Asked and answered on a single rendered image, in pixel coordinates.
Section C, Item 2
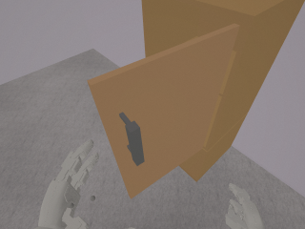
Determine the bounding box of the handle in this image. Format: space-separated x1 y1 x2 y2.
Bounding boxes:
119 112 145 166

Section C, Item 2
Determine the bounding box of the cupboard door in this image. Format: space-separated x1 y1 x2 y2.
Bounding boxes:
87 23 240 199

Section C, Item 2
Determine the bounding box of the right robot hand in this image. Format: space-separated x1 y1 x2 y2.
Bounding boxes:
225 183 265 229

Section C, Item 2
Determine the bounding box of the left robot hand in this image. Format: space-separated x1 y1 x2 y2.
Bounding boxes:
38 139 99 229

